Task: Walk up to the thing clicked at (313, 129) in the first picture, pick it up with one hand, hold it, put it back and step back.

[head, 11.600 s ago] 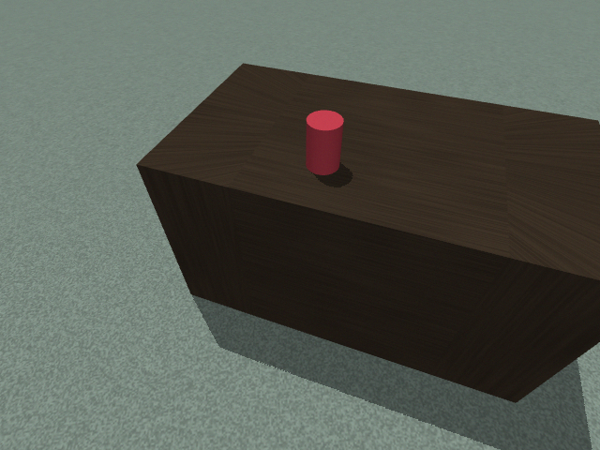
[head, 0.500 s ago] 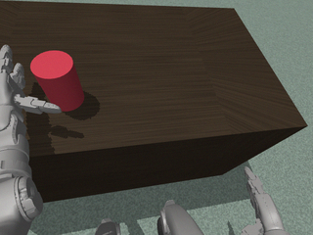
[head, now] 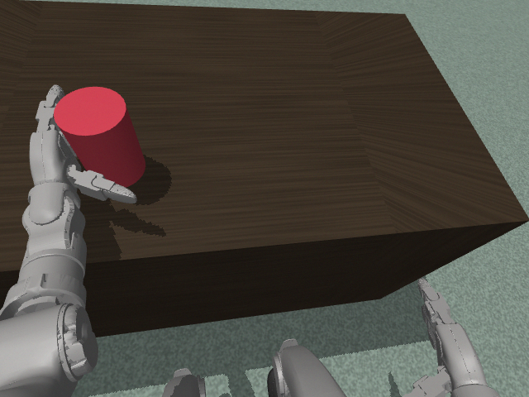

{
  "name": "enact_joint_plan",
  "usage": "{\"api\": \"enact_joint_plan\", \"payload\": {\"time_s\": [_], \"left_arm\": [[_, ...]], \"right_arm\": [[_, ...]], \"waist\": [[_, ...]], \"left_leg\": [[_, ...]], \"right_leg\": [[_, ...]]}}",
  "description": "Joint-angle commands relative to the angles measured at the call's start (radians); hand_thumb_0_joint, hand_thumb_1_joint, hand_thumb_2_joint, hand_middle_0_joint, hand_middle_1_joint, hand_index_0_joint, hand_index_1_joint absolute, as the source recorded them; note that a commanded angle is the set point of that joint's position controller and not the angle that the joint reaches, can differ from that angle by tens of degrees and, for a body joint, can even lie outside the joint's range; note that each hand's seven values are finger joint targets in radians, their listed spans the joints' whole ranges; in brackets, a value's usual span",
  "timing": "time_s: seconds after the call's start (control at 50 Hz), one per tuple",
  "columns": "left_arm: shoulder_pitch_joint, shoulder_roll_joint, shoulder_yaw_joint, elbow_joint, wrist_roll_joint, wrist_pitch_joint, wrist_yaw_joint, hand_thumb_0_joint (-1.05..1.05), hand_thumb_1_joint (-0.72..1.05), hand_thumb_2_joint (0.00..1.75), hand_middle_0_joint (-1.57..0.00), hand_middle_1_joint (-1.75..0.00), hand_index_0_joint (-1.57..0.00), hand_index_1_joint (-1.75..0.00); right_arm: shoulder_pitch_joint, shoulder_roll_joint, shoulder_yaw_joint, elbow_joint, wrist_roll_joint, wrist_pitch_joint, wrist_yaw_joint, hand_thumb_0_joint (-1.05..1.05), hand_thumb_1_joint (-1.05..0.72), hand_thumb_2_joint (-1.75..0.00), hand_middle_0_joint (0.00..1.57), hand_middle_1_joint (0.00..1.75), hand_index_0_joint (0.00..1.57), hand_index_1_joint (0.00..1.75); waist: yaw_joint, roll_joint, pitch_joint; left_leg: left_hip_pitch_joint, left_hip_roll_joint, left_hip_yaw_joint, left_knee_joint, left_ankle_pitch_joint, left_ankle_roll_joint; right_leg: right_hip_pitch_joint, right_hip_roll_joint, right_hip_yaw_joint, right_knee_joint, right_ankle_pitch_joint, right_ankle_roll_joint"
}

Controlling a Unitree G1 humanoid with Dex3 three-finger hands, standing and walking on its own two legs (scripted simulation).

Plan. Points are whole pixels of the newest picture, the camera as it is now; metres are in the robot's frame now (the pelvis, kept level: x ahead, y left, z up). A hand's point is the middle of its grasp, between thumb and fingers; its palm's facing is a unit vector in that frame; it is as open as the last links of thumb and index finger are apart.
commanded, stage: close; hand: left
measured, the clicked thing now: (106, 141) +0.52 +0.17 +0.04
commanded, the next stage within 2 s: settle in 0.64 s
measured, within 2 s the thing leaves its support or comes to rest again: leaves its support in 0.96 s
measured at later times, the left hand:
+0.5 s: hand (102, 140) +0.51 +0.17 +0.05, palm faces +0.09 -1.00 +0.01, open 13.0 cm
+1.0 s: hand (102, 145) +0.50 +0.17 +0.06, palm faces +0.07 -1.00 +0.01, open 11.8 cm
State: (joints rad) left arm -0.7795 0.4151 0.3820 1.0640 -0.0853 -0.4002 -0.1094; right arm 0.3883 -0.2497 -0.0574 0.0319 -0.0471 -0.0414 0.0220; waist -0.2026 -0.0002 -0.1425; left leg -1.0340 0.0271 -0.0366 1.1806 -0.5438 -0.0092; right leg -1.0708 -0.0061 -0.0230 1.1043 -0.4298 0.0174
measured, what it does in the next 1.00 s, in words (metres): stands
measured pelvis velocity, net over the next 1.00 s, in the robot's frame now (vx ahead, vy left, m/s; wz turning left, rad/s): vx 0.00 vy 0.00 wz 0.00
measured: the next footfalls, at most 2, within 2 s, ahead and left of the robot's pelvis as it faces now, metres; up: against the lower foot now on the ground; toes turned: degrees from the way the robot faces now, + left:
none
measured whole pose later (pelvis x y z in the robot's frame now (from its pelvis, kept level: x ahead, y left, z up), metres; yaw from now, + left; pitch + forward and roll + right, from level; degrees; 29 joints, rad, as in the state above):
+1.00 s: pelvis +0.00 +0.00 +0.00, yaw +0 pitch +22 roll -2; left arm -0.77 0.40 0.37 1.04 -0.09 -0.40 -0.10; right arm 0.39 -0.24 -0.04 0.01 -0.04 0.00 0.02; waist -0.20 0.00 -0.14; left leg -1.00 0.03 -0.03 1.16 -0.54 -0.01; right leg -1.04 -0.01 -0.01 1.09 -0.42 0.02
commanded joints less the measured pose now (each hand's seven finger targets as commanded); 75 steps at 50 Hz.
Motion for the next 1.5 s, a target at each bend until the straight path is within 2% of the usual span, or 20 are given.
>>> {"api": "enact_joint_plan", "payload": {"time_s": [0.0,0.08,0.12,0.18,0.24,0.28,0.38,0.44,0.52,0.58,0.62,0.66,0.8,0.86,0.9,0.96,1.0,1.1,1.18,1.48], "left_arm": [[-0.436,0.226,0.024,-0.228,-0.001,-0.091,0.014,0.0,-0.61,0.09,-0.36,-0.22,-0.36,-0.22],[-0.429,0.215,0.013,-0.15,0.0,-0.092,0.011,0.0,-0.61,0.12,-0.43,-0.29,-0.44,-0.28],[-0.487,0.277,0.033,-0.235,0.001,-0.111,0.007,0.0,-0.6,0.15,-0.48,-0.32,-0.48,-0.32],[-0.434,0.186,-0.002,-0.123,0.0,-0.091,-0.001,0.0,-0.59,0.2,-0.53,-0.38,-0.54,-0.37],[-0.458,0.295,0.055,-0.157,0.012,-0.102,0.014,0.0,-0.58,0.25,-0.58,-0.43,-0.58,-0.43],[-0.513,0.22,0.003,-0.226,-0.001,-0.104,0.0,0.0,-0.54,0.31,-0.65,-0.5,-0.66,-0.5],[-0.518,0.266,0.036,-0.221,0.004,-0.099,0.007,0.0,-0.46,0.44,-0.81,-0.67,-0.82,-0.67],[-0.375,0.2,0.011,-0.044,0.009,-0.074,0.0,0.0,-0.41,0.54,-0.92,-0.78,-0.92,-0.78],[-0.464,0.233,0.021,-0.215,-0.002,-0.103,-0.003,0.0,-0.29,0.65,-1.03,-0.91,-1.05,-0.9],[-0.365,0.17,-0.003,-0.12,-0.005,-0.084,0.0,0.0,-0.14,0.86,-1.14,-1.08,-1.14,-1.09],[-0.404,0.226,0.019,-0.182,-0.001,-0.096,0.01,0.0,-0.12,0.95,-1.2,-1.15,-1.2,-1.16],[-0.408,0.167,-0.007,-0.205,-0.011,-0.101,0.0,0.0,-0.04,1.05,-1.29,-1.25,-1.3,-1.25],[-0.431,0.211,0.003,-0.217,0.005,-0.097,0.016,0.0,0.04,1.24,-1.29,-1.36,-1.29,-1.39],[-0.455,0.208,-0.008,-0.267,-0.002,-0.093,0.011,0.0,-0.04,1.26,-1.31,-1.4,-1.31,-1.42],[-0.475,0.244,0.017,-0.3,-0.014,-0.09,0.01,0.0,-0.09,1.27,-1.34,-1.44,-1.34,-1.46],[-0.435,0.185,-0.021,-0.223,-0.01,-0.062,0.009,0.0,-0.08,1.29,-1.33,-1.44,-1.33,-1.47],[-0.473,0.25,0.014,-0.313,-0.003,-0.064,0.022,0.0,-0.1,1.29,-1.32,-1.43,-1.31,-1.46],[-0.396,0.17,-0.018,-0.189,-0.013,-0.023,0.016,0.0,-0.13,1.29,-1.31,-1.43,-1.31,-1.46],[-0.457,0.196,-0.006,-0.247,-0.02,-0.02,0.013,0.0,-0.16,1.29,-1.31,-1.45,-1.32,-1.47],[-0.496,0.21,-0.015,-0.292,-0.026,-0.01,0.002,0.0,-0.14,1.34,-1.33,-1.48,-1.34,-1.5]], "right_arm": [[0.006,-0.155,-0.099,-0.215,0.008,-0.05,-0.014,0.0,0.52,-0.05,0.05,0.05,0.05,0.05],[0.03,-0.153,-0.087,-0.219,0.009,-0.045,-0.015,0.0,0.51,-0.05,0.05,0.05,0.05,0.05],[0.045,-0.166,-0.103,-0.197,0.005,-0.04,-0.015,0.0,0.51,-0.05,0.05,0.05,0.05,0.05],[0.027,-0.161,-0.098,-0.234,0.008,-0.042,-0.01,0.0,0.51,-0.05,0.05,0.05,0.05,0.05],[0.038,-0.163,-0.085,-0.196,0.001,-0.032,-0.006,0.0,0.51,-0.05,0.05,0.05,0.05,0.05],[0.031,-0.151,-0.084,-0.219,0.002,-0.033,-0.004,0.0,0.51,-0.05,0.05,0.05,0.05,0.05],[0.015,-0.139,-0.069,-0.196,0.002,-0.027,-0.007,0.0,0.5,-0.05,0.05,0.05,0.05,0.05],[0.035,-0.162,-0.091,-0.184,0.004,-0.026,-0.008,0.0,0.5,-0.05,0.05,0.05,0.05,0.05],[0.028,-0.154,-0.083,-0.202,0.002,-0.025,-0.004,0.0,0.5,-0.05,0.05,0.05,0.05,0.05],[0.04,-0.175,-0.108,-0.198,0.009,-0.025,-0.008,0.0,0.51,-0.05,0.05,0.05,0.05,0.05],[0.023,-0.146,-0.064,-0.199,0.01,-0.025,-0.004,0.0,0.51,-0.05,0.05,0.05,0.05,0.05],[0.031,-0.126,-0.058,-0.202,0.011,-0.027,0.001,0.0,0.51,-0.05,0.05,0.05,0.05,0.05],[0.035,-0.17,-0.109,-0.206,0.007,-0.026,-0.008,0.0,0.51,-0.06,0.05,0.05,0.05,0.05],[0.035,-0.132,-0.061,-0.205,0.011,-0.023,-0.005,0.0,0.51,-0.06,0.05,0.05,0.05,0.05],[0.023,-0.135,-0.072,-0.199,0.017,-0.021,-0.013,0.0,0.5,-0.06,0.05,0.05,0.05,0.05],[0.011,-0.136,-0.066,-0.188,0.015,-0.018,-0.017,0.0,0.5,-0.06,0.05,0.05,0.05,0.05],[0.014,-0.138,-0.071,-0.17,0.015,-0.013,-0.017,0.0,0.51,-0.06,0.05,0.05,0.05,0.05],[0.023,-0.145,-0.08,-0.148,0.02,-0.008,-0.019,0.0,0.51,-0.06,0.05,0.05,0.05,0.05],[0.019,-0.147,-0.095,-0.126,0.021,-0.008,-0.024,0.0,0.52,-0.06,0.05,0.05,0.05,0.05],[-0.009,-0.114,-0.048,-0.095,0.027,-0.013,-0.029,0.0,0.52,-0.06,0.05,0.05,0.05,0.05]], "waist": [[-0.01,0.093,-0.53],[-0.026,0.089,-0.487],[-0.019,0.16,-0.549],[-0.036,0.117,-0.507],[-0.007,0.163,-0.539],[-0.021,0.204,-0.577],[-0.012,0.164,-0.564],[-0.033,0.1,-0.486],[-0.005,0.163,-0.575],[-0.027,0.092,-0.484],[-0.001,0.133,-0.492],[-0.009,0.15,-0.511],[-0.015,0.145,-0.514],[0.0,0.143,-0.549],[0.01,0.14,-0.565],[0.004,0.142,-0.492],[0.023,0.168,-0.515],[0.005,0.107,-0.444],[0.013,0.115,-0.45],[0.035,0.122,-0.489]], "left_leg": [[0.222,-0.024,0.009,-0.147,0.317,0.019],[0.228,-0.023,0.007,-0.142,0.351,0.017],[0.271,-0.025,0.008,-0.138,0.386,0.011],[0.269,-0.021,0.005,-0.139,0.375,0.013],[0.263,-0.022,0.003,-0.137,0.398,0.008],[0.333,-0.017,-0.001,-0.142,0.43,0.002],[0.276,-0.019,0.006,-0.14,0.406,0.01],[0.244,-0.016,0.006,-0.135,0.396,0.016],[0.284,-0.022,0.009,-0.143,0.412,0.01],[0.243,-0.017,0.008,-0.157,0.36,0.012],[0.27,-0.017,0.001,-0.161,0.385,0.005],[0.294,-0.012,-0.004,-0.159,0.421,0.0],[0.281,-0.025,0.014,-0.166,0.321,0.01],[0.306,-0.02,0.008,-0.162,0.388,0.008],[0.3,-0.025,0.017,-0.169,0.381,0.011],[0.32,-0.019,0.009,-0.19,0.377,0.004],[0.345,-0.017,0.007,-0.2,0.381,0.001],[0.368,-0.004,-0.002,-0.22,0.41,0.001],[0.356,-0.016,0.017,-0.233,0.348,0.008],[0.425,-0.015,0.017,-0.261,0.439,0.005]], "right_leg": [[0.376,0.014,0.017,-0.107,0.3,-0.033],[0.346,0.017,0.012,-0.104,0.322,-0.035],[0.357,0.014,0.014,-0.092,0.346,-0.037],[0.321,0.019,0.008,-0.099,0.331,-0.038],[0.333,0.017,0.008,-0.088,0.341,-0.042],[0.317,0.021,0.0,-0.089,0.338,-0.046],[0.357,0.019,0.009,-0.093,0.356,-0.039],[0.328,0.021,0.007,-0.097,0.35,-0.038],[0.366,0.018,0.007,-0.096,0.359,-0.04],[0.331,0.024,0.002,-0.11,0.316,-0.039],[0.328,0.026,-0.005,-0.104,0.312,-0.042],[0.312,0.027,-0.011,-0.093,0.323,-0.046],[0.341,0.019,0.008,-0.117,0.277,-0.038],[0.371,0.019,0.005,-0.113,0.331,-0.038],[0.415,0.016,0.013,-0.119,0.349,-0.035],[0.361,0.02,0.002,-0.131,0.311,-0.04],[0.361,0.021,0.001,-0.135,0.302,-0.042],[0.343,0.028,-0.01,-0.154,0.305,-0.044],[0.382,0.02,0.003,-0.178,0.288,-0.037],[0.438,0.015,0.005,-0.206,0.359,-0.039]]}}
